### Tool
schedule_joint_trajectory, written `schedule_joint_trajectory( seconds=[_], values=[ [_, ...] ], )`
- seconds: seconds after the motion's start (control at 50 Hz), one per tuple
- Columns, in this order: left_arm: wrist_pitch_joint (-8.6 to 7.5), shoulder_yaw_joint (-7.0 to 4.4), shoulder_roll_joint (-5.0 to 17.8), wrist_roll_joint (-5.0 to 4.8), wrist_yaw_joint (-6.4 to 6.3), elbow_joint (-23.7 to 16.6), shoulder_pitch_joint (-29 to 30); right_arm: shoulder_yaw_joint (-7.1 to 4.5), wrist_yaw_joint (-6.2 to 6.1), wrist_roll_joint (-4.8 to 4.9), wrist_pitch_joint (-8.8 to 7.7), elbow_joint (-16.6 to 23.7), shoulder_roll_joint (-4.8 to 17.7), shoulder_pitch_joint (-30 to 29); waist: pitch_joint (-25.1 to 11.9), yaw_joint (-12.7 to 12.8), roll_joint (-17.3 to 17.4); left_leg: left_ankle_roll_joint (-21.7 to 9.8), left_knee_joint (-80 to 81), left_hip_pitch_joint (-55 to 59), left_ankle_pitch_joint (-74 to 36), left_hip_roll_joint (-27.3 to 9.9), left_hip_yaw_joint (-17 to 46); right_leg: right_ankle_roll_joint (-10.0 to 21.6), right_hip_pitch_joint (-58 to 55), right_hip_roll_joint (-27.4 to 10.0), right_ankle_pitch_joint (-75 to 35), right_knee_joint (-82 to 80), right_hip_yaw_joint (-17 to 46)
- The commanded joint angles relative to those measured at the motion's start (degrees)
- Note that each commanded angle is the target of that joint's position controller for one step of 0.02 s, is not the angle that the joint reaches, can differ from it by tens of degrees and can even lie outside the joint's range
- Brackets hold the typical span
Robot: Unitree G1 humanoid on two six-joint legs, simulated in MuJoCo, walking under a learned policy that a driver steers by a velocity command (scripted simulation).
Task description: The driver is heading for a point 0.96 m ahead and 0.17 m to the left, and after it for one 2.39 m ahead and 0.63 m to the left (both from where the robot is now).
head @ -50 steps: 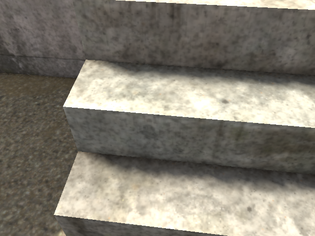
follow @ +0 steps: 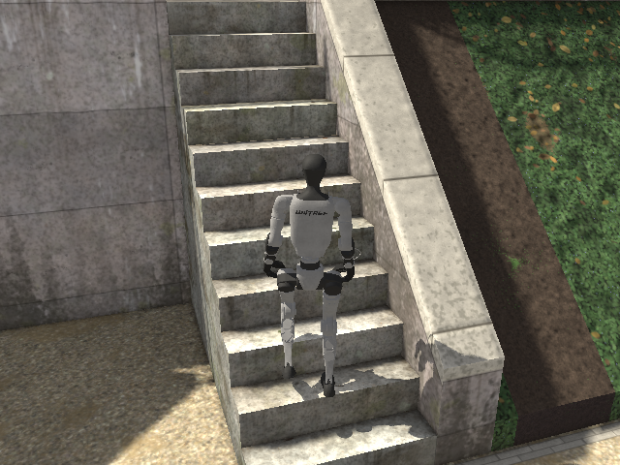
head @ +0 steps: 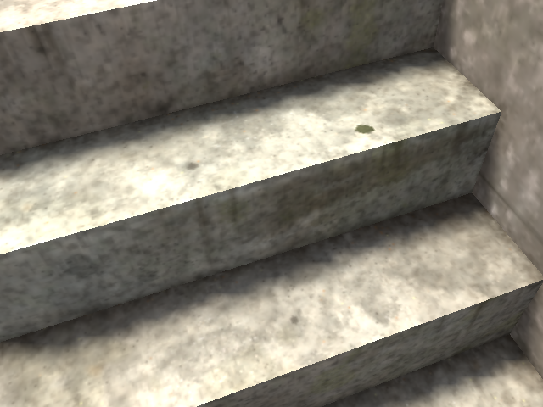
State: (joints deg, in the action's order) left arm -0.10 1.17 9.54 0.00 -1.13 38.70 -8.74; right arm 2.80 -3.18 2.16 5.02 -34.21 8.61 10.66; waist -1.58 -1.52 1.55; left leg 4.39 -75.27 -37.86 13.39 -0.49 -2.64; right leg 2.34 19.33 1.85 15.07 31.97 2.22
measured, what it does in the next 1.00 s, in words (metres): climbs: left foot, then right foot 0.21 m higher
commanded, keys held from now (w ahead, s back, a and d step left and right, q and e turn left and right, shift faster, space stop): w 0.66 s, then w+q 0.34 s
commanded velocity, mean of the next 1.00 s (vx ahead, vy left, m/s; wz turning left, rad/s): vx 0.42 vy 0.00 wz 0.06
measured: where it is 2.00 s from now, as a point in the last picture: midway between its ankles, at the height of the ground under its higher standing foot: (262, 144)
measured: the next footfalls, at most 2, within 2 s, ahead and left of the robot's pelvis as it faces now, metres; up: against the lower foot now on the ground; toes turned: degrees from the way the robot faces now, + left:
left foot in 0.10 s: +0.03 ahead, +0.11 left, +0.00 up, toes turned +3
right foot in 0.58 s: +0.33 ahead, -0.14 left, +0.22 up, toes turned -9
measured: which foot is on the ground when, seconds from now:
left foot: up 0.00-0.08, down 0.10-0.62, up 0.64-1.00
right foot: down 0.00-0.12, up 0.14-0.56, down 0.58-1.00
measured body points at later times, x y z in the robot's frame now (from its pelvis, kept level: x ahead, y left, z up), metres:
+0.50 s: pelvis +0.09 +0.00 +0.02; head +0.14 +0.01 +0.46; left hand +0.37 +0.15 -0.04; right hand +0.03 -0.25 -0.11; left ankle -0.01 +0.11 -0.73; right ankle +0.17 -0.14 -0.39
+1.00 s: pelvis +0.30 -0.08 +0.22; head +0.30 -0.08 +0.67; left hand +0.25 +0.11 +0.06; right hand +0.47 -0.27 +0.10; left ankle +0.32 +0.08 -0.11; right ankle +0.29 -0.13 -0.52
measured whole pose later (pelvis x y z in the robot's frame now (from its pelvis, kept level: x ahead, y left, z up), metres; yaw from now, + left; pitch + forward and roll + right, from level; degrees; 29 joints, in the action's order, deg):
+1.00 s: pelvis +0.30 -0.08 +0.22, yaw +5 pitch +8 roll +0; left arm -5.2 3.5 6.3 6.1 4.9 63.6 -24.0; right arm -0.2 6.4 0.2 0.4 -47.1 8.7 6.9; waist -9.6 -1.6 0.9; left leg -15.1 -137.8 -83.9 -8.2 0.9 7.9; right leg 5.2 19.6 -1.0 16.4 27.7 -15.2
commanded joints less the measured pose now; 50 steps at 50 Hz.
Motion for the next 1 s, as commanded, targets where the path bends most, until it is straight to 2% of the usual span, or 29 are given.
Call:
schedule_joint_trajectory(
  seconds=[0.02, 0.1, 0.12, 0.14, 0.16, 0.18, 0.22, 0.3, 0.32, 0.38, 0.5, 0.52, 0.54, 0.56, 0.58, 0.6, 0.62, 0.64, 0.66, 0.68, 0.7, 0.72, 0.74, 0.76, 0.78, 0.82, 0.84, 0.92, 1.0],
  values=[
    [-1.92, -1.81, 8.68, -1.39, -0.08, -3.26, 2.05, -2.71, -1.15, -1.02, 0.05, 3.58, 6.35, 0.21, -0.87, -1.58, -17.55, -4.04, 19.02, 15.32, 4.86, 1.86, -2.72, 9.72, 7.5, -12.95, 7.13, -13.49, 11.9],
    [-1.29, -1.33, 6.59, -2.87, -2.16, -1.81, -2.91, -2.04, 0.65, -3.23, -2.48, -0.09, 3.14, -0.67, 2.29, 1.94, -13.78, -9.06, 53.35, 18.65, 5.22, 0.47, -1.78, 9.33, -2.98, -10.15, 1.67, -4.05, 12.14],
    [-1.95, -1.12, 4.95, -1.7, -1.91, -3.13, -0.08, -2.29, 0.82, -3.62, -3.54, -1.94, 4.02, 5.13, -2.35, -0.18, -7.34, -10.3, 57.03, 30.54, -2.23, -5.7, 7.28, 6.95, 3.14, -7.47, -1.44, 7.21, 9.49],
    [-2.83, -1.36, 4.25, -2.02, -1.01, -6.14, 3.63, -2.11, 0.97, -2.96, -4.54, -2.62, 5.88, 8.7, -3.25, -1.36, 11.41, -13.54, 60.16, 45.99, -19.02, -13.78, 24.4, 2.3, 22.02, -1.1, 4.67, 20.02, 1.89],
    [-3.16, -2.06, 7.0, -2.32, -0.16, -4.63, 3.6, -3.55, 0.97, -3.93, -4.85, -3.7, 7.59, 9.78, -3.84, -3.36, 15.32, -19.68, 61.26, 47.03, -9.58, -20.74, 34.58, -1.52, 31.39, -0.87, 9.53, 37.77, -1.85],
    [-3.2, -2.44, 9.48, -3.14, 0.59, -7.16, 10.62, -4.54, 1.0, -4.5, -5.09, -2.85, 9.53, 8.94, -0.35, -5.82, 6.8, -20.8, 60.4, 45.95, -2.3, -19.83, 32.03, -3.65, 40.65, -0.22, 8.72, 51.67, 1.12],
    [-4.71, -0.77, 4.38, -2.48, 1.38, -12.24, 18.53, -4.86, 1.03, -6.5, -4.61, -2.88, 8.83, 6.88, 2.04, -5.14, 1.76, -21.4, 58.39, 42.77, 2.33, -16.47, 24.11, -5.38, 51.17, 1.64, 0.98, 71.46, 5.27],
    [-5.83, 1.02, 1.2, -3.99, 0.48, -16.96, 17.35, -5.07, 1.37, -5.08, -4.96, -11.39, 5.46, 15.73, 1.7, -3.27, 2.68, -21.53, 59.14, 46.41, 4.83, -16.14, 19.52, -4.67, 71.61, 1.55, 4.26, 101.73, 6.69],
    [-3.42, 0.05, -0.94, 4.58, -0.08, -12.96, 8.04, -6.5, 0.34, -5.85, -9.16, -10.8, 8.24, 15.31, -0.09, 2.15, -4.48, -16.96, 61.54, 37.56, 13.48, -17.36, 15.86, 1.05, 59.61, -1.04, 0.85, 93.39, 9.06],
    [-0.06, -1.57, 0.6, 4.05, -0.36, -14.22, 15.63, -6.87, 1.37, -4.75, -13.56, -14.14, 8.8, 11.68, 4.96, 0.42, -0.75, -17.9, 66.22, 27.88, 11.29, -14.86, 12.6, 3.23, 57.96, -0.6, -3.36, 95.11, 1.21],
    [0.69, 0.23, -2.14, 2.8, 0.83, -23.01, 29.08, -6.78, 1.47, -2.65, -13.02, -21.23, 6.51, 21.07, 10.04, -4.1, 4.5, -17.63, 80.26, 36.49, -1.32, -13.53, 7.63, 4.57, 60.42, -10.68, 9.23, 74.62, -8.33],
    [-0.44, 1.73, -2.15, -7.13, 0.89, -25.24, 35.41, -5.75, 4.3, 1.94, -8.63, -22.74, 5.16, 22.94, 9.48, -5.43, 4.85, -17.98, 80.62, 31.6, -19.71, -7.22, 0.11, 2.33, 48.04, -8.9, 3.56, 57.67, -18.03],
    [-1.56, 3.57, -5.78, -8.96, 1.01, -26.21, 33.22, -6.54, 3.27, 3.23, -7.08, -20.37, 8.6, 22.86, 5.51, -3.59, 9.77, -17.42, 78.17, 26.32, -47.32, -7.92, -1.64, 4.6, 28.46, -6.2, 14.06, 41.92, -18.27],
    [-2.06, 2.03, -3.59, -9.28, 2.08, -21.23, 17.93, -7.13, 2.19, 3.3, -6.27, -21.27, 13.49, 25.56, -6.92, 0.9, 12.54, -18.54, 70.33, 29.7, -84.35, -10.63, -0.73, 2.95, 8.93, 1.96, 22.41, 45.82, -23.5],
    [-1.84, -0.93, 1.32, -8.15, 1.67, -17.74, 3.7, -8.16, 0.55, 2.22, -7.31, -20.9, 17.77, 25.44, -15.72, 6.58, 17.38, -17.28, 59.38, 38.12, -117.83, -14.4, -0.94, 4.1, 1.25, 4.75, 24.44, 43.3, -18.58],
    [-1.02, -4.49, 9.69, -7.33, 0.67, -14.12, -7.67, -9.54, -0.31, 0.41, -9.04, -18.56, 23.06, 19.99, -23.46, 13.56, 15.63, -16.06, 47.66, 37.98, -117.38, -14.9, -1.98, 5.6, -9.43, 3.98, 22.61, 34.36, -6.15],
    [-0.41, -8.15, 18.15, -4.17, -0.72, -9.58, -13.76, -9.33, 1.09, -0.24, -9.22, -13.38, 21.45, 13.44, -25.0, 16.97, -6.14, -13.55, 23.78, 19.64, -91.11, -7.3, -0.61, 11.13, -19.33, -10.48, 39.55, 12.56, 27.83],
    [0.51, -9.15, 24.32, 3.3, -2.41, -6.73, -13.86, -9.66, 3.23, -4.15, -10.75, -12.01, 20.21, 8.72, -28.58, 18.74, -25.71, -12.81, -16.97, 7.43, -5.56, 6.09, 7.43, 12.53, -19.77, -20.45, 42.9, -14.45, 56.83],
    [1.2, -7.02, 12.61, 3.66, -1.93, -6.5, -8.34, -7.24, 4.97, -5.14, -14.36, -5.22, 3.57, 1.79, -30.4, 12.21, -16.08, -10.03, -37.3, -0.57, -14.18, 9.11, 24.54, 9.66, -15.39, -15.88, 46.05, -11.28, 50.11],
    [0.8, -6.83, 11.19, 3.42, -2.28, -1.87, -3.57, -6.26, 5.3, -4.65, -15.1, -1.71, -0.24, -2.72, -20.58, 6.5, -11.01, -9.7, -44.69, -10.16, -18.6, 7.51, 17.88, 7.78, -10.25, -18.09, 44.19, -7.49, 41.14],
    [2.54, -0.68, -0.63, 4.51, 4.17, 5.56, -11.76, -5.93, 9.44, -0.52, -11.23, -11.08, 2.44, 5.17, 4.23, 12.74, -2.74, -18.39, -48.65, -27.47, -30.14, 11.72, 33.27, 10.03, 2.5, -14.11, 23.74, -6.84, 35.88],
    [1.72, -0.24, -1.54, 4.56, 6.0, 9.24, -10.54, -6.15, 11.35, -1.41, -10.39, -9.56, 3.52, 7.47, 2.7, 6.28, 3.46, -21.44, -47.2, -27.09, -30.62, 9.64, 32.12, 8.08, 2.83, -15.88, 15.02, -6.27, 28.65],
    [-1.35, -4.55, 1.47, 0.99, 0.51, 10.93, -3.19, -4.21, 6.25, -5.32, -11.96, -4.28, -5.22, 6.8, -4.82, -4.5, -3.65, -14.02, -47.58, -17.3, -25.3, 7.17, 16.04, 5.97, -1.08, -15.67, 15.45, 0.13, 19.56],
    [-0.29, 1.62, -3.17, 6.17, 5.65, 11.69, 0.56, -4.72, 11.16, -0.86, -8.05, -7.8, 2.72, 8.96, -1.92, -1.06, 6.84, -22.41, -49.92, -27.8, -30.13, 6.61, 27.18, 4.5, 9.52, -14.51, 9.31, -8.41, 13.81],
    [-1.12, 0.88, -3.45, 5.79, 6.03, 11.62, 2.05, -6.53, 11.06, -1.07, -7.28, -10.24, 6.91, 12.03, -0.8, -2.5, 4.11, -21.91, -48.5, -28.22, -30.1, 5.51, 24.31, 4.99, 10.45, -15.3, 6.14, -10.68, 11.66],
    [-3.58, 1.0, -0.33, 5.0, 6.26, 11.69, 6.67, -5.89, 10.74, -0.95, -7.03, -9.1, 5.24, 10.29, -4.5, -8.0, 3.21, -20.85, -44.5, -24.05, -28.07, 2.55, 17.68, 1.4, 17.6, -12.99, 1.26, -13.99, -1.23],
    [-4.36, 0.82, 1.42, 4.58, 5.26, 13.55, 5.28, -5.05, 12.11, -2.04, -6.85, -10.47, 3.96, 7.97, -6.85, -7.59, -4.25, -21.49, -56.61, -24.53, -23.17, 2.61, 11.51, 5.35, 17.31, -12.4, -3.18, -16.4, -3.03],
    [-5.2, 1.77, 1.92, 5.9, 5.16, 23.2, -16.01, -3.28, 10.62, -1.96, -5.7, -9.97, 1.45, -0.72, -5.21, -2.27, -3.61, -22.66, -68.36, -50.43, -21.37, 2.85, 12.68, 2.14, -2.11, -13.35, -3.42, -12.31, -4.11],
    [-6.36, 1.56, 2.4, 6.4, 6.41, 24.08, -18.6, -3.0, 8.6, -2.11, -3.86, -11.84, 2.67, -9.14, -4.19, 0.82, -6.91, -20.35, -61.92, -56.6, -20.84, -0.36, 8.14, 7.43, -8.72, -16.08, -7.99, -18.01, -5.81]
  ],
)
Velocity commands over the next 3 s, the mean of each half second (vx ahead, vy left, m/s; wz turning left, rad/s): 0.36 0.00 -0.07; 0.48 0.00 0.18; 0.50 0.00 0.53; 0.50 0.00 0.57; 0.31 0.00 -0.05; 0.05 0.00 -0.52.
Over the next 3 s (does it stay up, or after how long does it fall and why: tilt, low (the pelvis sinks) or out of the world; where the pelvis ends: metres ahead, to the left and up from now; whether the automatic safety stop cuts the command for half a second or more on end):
stays up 0.88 0.17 0.85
